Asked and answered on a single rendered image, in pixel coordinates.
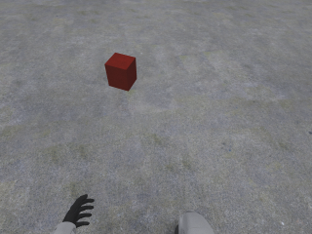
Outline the robot left hand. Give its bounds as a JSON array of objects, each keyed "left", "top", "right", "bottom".
[{"left": 62, "top": 194, "right": 94, "bottom": 228}]

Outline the robot right thigh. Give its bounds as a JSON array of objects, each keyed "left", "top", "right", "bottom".
[{"left": 178, "top": 213, "right": 215, "bottom": 234}]

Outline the carton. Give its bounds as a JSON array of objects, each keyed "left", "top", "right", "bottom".
[{"left": 104, "top": 53, "right": 137, "bottom": 91}]

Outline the left robot forearm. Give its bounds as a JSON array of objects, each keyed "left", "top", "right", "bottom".
[{"left": 50, "top": 221, "right": 76, "bottom": 234}]

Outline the right robot shin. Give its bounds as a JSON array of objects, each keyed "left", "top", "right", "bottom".
[{"left": 185, "top": 210, "right": 195, "bottom": 214}]

